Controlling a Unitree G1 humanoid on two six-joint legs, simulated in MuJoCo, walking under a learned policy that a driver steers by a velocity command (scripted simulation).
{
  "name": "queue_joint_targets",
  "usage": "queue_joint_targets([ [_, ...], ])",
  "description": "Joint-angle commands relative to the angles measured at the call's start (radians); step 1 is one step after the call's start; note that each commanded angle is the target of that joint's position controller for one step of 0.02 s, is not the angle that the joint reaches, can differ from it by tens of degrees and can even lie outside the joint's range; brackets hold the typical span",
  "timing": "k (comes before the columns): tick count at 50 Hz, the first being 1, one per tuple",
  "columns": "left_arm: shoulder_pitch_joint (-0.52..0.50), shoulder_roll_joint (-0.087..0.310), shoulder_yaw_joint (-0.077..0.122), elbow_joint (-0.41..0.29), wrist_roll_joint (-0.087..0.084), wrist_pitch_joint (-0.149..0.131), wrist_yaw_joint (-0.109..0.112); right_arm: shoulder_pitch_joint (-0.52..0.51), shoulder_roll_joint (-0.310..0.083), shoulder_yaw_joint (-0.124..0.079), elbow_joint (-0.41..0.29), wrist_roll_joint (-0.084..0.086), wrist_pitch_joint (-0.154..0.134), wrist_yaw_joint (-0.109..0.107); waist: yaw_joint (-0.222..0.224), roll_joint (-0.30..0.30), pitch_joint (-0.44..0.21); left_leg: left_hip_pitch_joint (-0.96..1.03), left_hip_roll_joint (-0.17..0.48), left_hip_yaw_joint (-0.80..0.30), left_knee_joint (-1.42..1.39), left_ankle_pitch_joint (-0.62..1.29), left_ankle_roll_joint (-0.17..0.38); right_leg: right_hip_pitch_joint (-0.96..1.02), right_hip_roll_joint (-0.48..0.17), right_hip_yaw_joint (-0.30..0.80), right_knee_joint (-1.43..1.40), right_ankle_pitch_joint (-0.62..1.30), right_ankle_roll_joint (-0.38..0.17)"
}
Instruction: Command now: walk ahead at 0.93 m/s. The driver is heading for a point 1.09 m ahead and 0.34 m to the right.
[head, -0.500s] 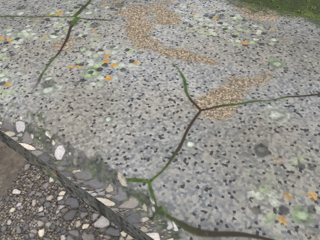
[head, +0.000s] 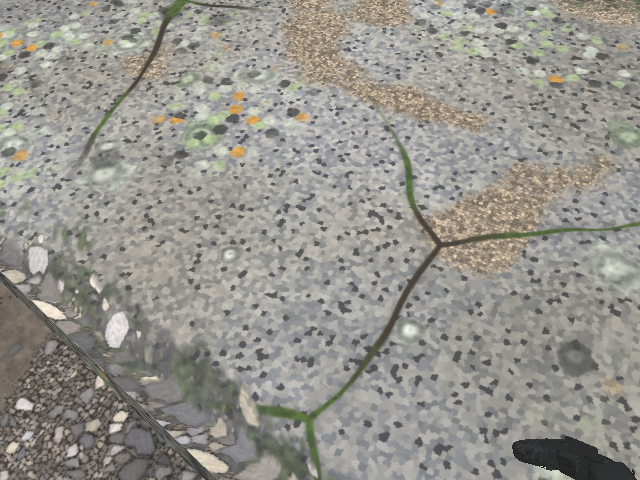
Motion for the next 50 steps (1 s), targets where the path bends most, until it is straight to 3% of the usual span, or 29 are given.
queue_joint_targets([
  [1, -0.086, 0.225, 0.045, -0.074, -0.011, 0.016, 0.002, 0.379, -0.139, -0.061, 0.043, 0.008, -0.015, -0.032, -0.263, -0.152, -0.187, 0.533, -0.104, 0.069, -0.125, -0.068, 0.052, -0.154, -0.219, 0.01, 0.549, 1.408, -0.137],
  [2, -0.116, 0.209, 0.042, -0.097, -0.015, 0.016, -0.012, 0.538, -0.195, -0.091, 0.11, -0.007, -0.017, -0.039, -0.304, -0.036, -0.224, 0.873, -0.036, 0.008, -0.147, -0.076, 0.058, -0.461, -0.155, 0.009, 0.845, 1.079, -0.118],
  [3, -0.28, 0.125, 0.03, -0.137, -0.005, 0.002, -0.014, 0.651, -0.251, -0.114, 0.154, -0.017, -0.024, -0.031, -0.361, 0.074, -0.141, 0.914, 0.134, -0.243, -0.295, -0.195, 0.065, -0.721, 0.005, 0.005, 1.284, 0.294, -0.112],
  [4, -0.2, -0.014, -0.001, -0.198, -0.035, -0.021, -0.011, 0.576, -0.258, -0.099, 0.146, -0.039, -0.025, -0.026, -0.193, 0.241, -0.143, 0.985, 0.325, -0.693, -0.395, -0.054, 0.13, -1.064, 0.099, 0.15, 1.611, -0.028, -0.11],
  [6, -0.262, 0.051, 0.005, -0.241, -0.028, -0.023, -0.017, 0.49, -0.091, -0.072, 0.161, -0.027, -0.021, -0.003, -0.145, 0.074, -0.047, 0.781, 0.329, -0.606, -0.5, -0.444, 0.185, -1.226, -0.02, 0.091, 1.819, 0.071, -0.135],
  [8, -0.421, -0.055, -0.029, -0.348, 0.01, 0.005, -0.008, 0.534, -0.03, -0.047, 0.231, -0.009, -0.038, 0.004, -0.094, 0.017, 0.023, 0.597, 0.309, -0.5, -0.531, -0.449, 0.15, -1.411, -0.037, 0.083, 2.155, -0.031, -0.152],
  [10, -0.551, -0.156, -0.079, -0.473, 0.011, 0.048, 0.004, 0.576, 0.006, -0.02, 0.299, -0.005, -0.069, -0.004, -0.032, 0.049, 0.118, 0.44, 0.336, -0.424, -0.55, -0.431, 0.096, -1.669, -0.024, 0.183, 2.438, -0.161, -0.188],
  [12, -0.578, -0.091, -0.099, -0.549, -0.032, 0.065, 0.003, 0.422, -0.029, 0.001, 0.276, 0.006, -0.088, 0.008, 0.087, 0.019, 0.207, 0.046, 0.25, -0.188, -0.746, -0.504, 0.013, -1.415, -0.058, 0.095, 1.956, -0.095, -0.16],
  [14, -0.588, -0.028, -0.09, -0.539, -0.049, 0.087, 0.001, 0.429, -0.015, 0.029, 0.273, 0.032, -0.101, -0.011, 0.078, -0.084, 0.24, -0.113, 0.143, -0.034, -0.827, -0.136, 0.041, -1.18, -0.042, -0.063, 1.73, 0.052, -0.102],
  [17, -0.471, -0.015, -0.093, -0.492, -0.01, 0.086, -0.006, 0.493, -0.147, -0.002, 0.24, 0.085, -0.106, -0.026, 0.071, -0.114, -0.023, 0.144, 0.092, 0.076, -0.726, 0.788, 0.068, -0.678, -0.014, -0.202, 1.29, 0.107, -0.121],
  [19, -0.392, 0.044, -0.063, -0.461, -0.031, 0.091, -0.007, 0.556, -0.304, -0.05, 0.224, 0.063, -0.096, -0.049, 0.108, 0.095, -0.197, 0.587, 0.196, 0.066, -0.425, 1.488, 0.079, -0.666, 0.075, -0.231, 1.115, -0.104, -0.134],
  [20, -0.287, 0.081, -0.043, -0.439, -0.031, 0.097, -0.007, 0.544, -0.306, -0.069, 0.206, 0.03, -0.076, -0.053, 0.161, 0.198, -0.271, 0.745, 0.249, 0.046, -0.2, 1.669, 0.075, -0.655, 0.109, -0.206, 1.056, -0.228, -0.164],
  [21, -0.186, 0.144, -0.019, -0.409, -0.029, 0.085, -0.013, 0.522, -0.285, -0.084, 0.178, 0.02, -0.061, -0.049, 0.189, 0.224, -0.294, 0.77, 0.253, 0.037, 0.072, 1.666, 0.069, -0.57, 0.154, -0.122, 0.882, -0.291, -0.202],
  [22, -0.088, 0.235, 0.025, -0.366, -0.018, 0.074, -0.022, 0.486, -0.222, -0.086, 0.136, 0.003, -0.068, -0.047, 0.208, 0.143, -0.267, 0.594, 0.183, 0.01, 0.469, 1.225, 0.049, -0.46, 0.098, 0.184, 0.703, -0.427, -0.258],
  [23, -0.153, 0.289, 0.046, -0.304, -0.03, 0.08, -0.018, 0.464, -0.022, -0.055, 0.029, -0.007, -0.096, 0.008, 0.035, -0.263, -0.199, 0.063, -0.07, -0.07, 0.83, 0.036, -0.033, -0.347, -0.091, 0.896, 0.227, -0.649, -0.342],
  [24, -0.304, 0.256, 0.055, -0.339, -0.031, 0.088, -0.016, 0.425, -0.028, -0.052, -0.048, -0.042, -0.112, 0.024, -0.02, -0.238, -0.128, -0.192, -0.078, -0.234, 1.122, 0.033, -0.023, -0.339, -0.174, 1.217, 0.073, -0.696, -0.367],
  [26, -0.207, 0.14, 0.037, -0.246, -0.007, 0.056, -0.019, 0.309, 0.038, -0.015, -0.136, -0.038, -0.117, 0.007, -0.073, 0.004, 0.051, -0.338, -0.019, -0.219, 1.198, -0.044, -0.014, -0.502, -0.158, 0.914, 0.145, -0.447, -0.31],
  [28, -0.151, 0.116, 0.04, -0.178, 0.008, 0.031, -0.011, 0.246, 0.056, 0.011, -0.182, -0.059, -0.071, -0.015, -0.116, 0.054, 0.086, -0.407, -0.005, -0.178, 1.218, -0.17, -0.019, -0.535, -0.025, 0.56, 0.244, -0.081, -0.26],
  [30, -0.136, 0.099, 0.026, -0.177, -0.001, 0.01, -0.008, 0.246, 0.011, 0.014, -0.186, -0.045, -0.029, -0.019, -0.142, 0.084, 0.093, -0.324, 0.045, -0.153, 0.899, -0.299, -0.047, -0.614, 0.042, 0.393, 0.226, -0.017, -0.237],
  [33, -0.065, 0.187, 0.044, -0.203, -0.007, -0.009, 0.009, 0.03, -0.059, 0.016, -0.282, -0.032, -0.038, -0.002, -0.059, 0.022, 0.079, -0.163, 0.065, -0.068, 0.444, -0.163, -0.105, -0.616, 0.04, 0.411, 0.05, 0.275, -0.274],
  [35, -0.063, 0.222, 0.063, -0.226, -0.018, -0.011, 0.022, -0.028, -0.03, 0.032, -0.312, -0.007, -0.058, 0.013, -0.033, -0.04, 0.029, 0.043, 0.028, -0.074, 0.09, 0.036, -0.129, -0.538, 0.047, 0.379, 0.029, 0.518, -0.252],
  [37, -0.051, 0.273, 0.083, -0.236, -0.034, -0.005, 0.013, -0.025, -0.042, 0.027, -0.299, 0.017, -0.057, 0.011, -0.017, -0.084, -0.057, 0.218, -0.046, -0.052, -0.095, 0.149, -0.127, -0.411, 0.017, 0.378, 0.049, 0.723, -0.221],
  [39, -0.039, 0.312, 0.097, -0.24, -0.033, -0.015, 0.002, 0.098, -0.133, -0.008, -0.26, 0.018, -0.056, -0.015, -0.072, -0.113, -0.172, 0.398, -0.095, -0.067, -0.184, 0.127, -0.097, -0.27, -0.006, 0.386, 0.271, 1.057, -0.164],
  [41, -0.159, 0.33, 0.107, -0.284, -0.023, -0.027, -0.013, 0.433, -0.225, -0.056, -0.176, 0.021, -0.061, -0.057, -0.27, -0.122, -0.332, 0.787, -0.001, -0.131, -0.214, 0.101, -0.071, -0.39, 0.022, 0.381, 0.687, 0.942, -0.111],
  [42, -0.178, 0.197, 0.078, -0.316, -0.008, -0.03, -0.016, 0.594, -0.273, -0.079, -0.135, -0.013, -0.06, -0.076, -0.295, 0.012, -0.39, 1.016, 0.181, -0.275, -0.167, -0.131, -0.06, -0.603, 0.075, 0.315, 0.963, 0.28, -0.115],
  [43, -0.06, 0.099, 0.044, -0.376, -0.06, -0.018, -0.007, 0.53, -0.324, -0.085, -0.154, -0.065, -0.061, -0.069, -0.167, 0.267, -0.466, 1.171, 0.45, -0.766, -0.263, -0.14, 0.011, -0.873, 0.123, 0.21, 1.233, -0.14, -0.081],
  [44, -0.051, 0.173, 0.043, -0.371, -0.05, 0.003, 0.006, 0.418, -0.267, -0.094, -0.174, -0.059, -0.055, -0.054, -0.147, 0.221, -0.422, 1.065, 0.445, -0.88, -0.362, -0.335, 0.085, -0.98, 0.045, 0.159, 1.305, -0.033, -0.088],
  [46, -0.194, 0.197, 0.051, -0.365, -0.007, 0.038, -0.013, 0.342, -0.112, -0.059, -0.156, -0.036, -0.062, -0.038, -0.135, -0.005, -0.14, 0.765, 0.343, -0.611, -0.437, -0.307, 0.064, -0.983, -0.029, 0.133, 1.256, 0.077, -0.081],
  [50, -0.312, 0.116, 0.026, -0.453, 0.011, 0.09, -0.056, 0.458, -0.08, -0.049, -0.019, 0.003, -0.092, -0.024, -0.079, 0.057, 0.018, 0.628, 0.263, -0.255, -0.48, 0.143, -0.022, -1.073, -0.104, 0.105, 1.221, 0.062, -0.083],
])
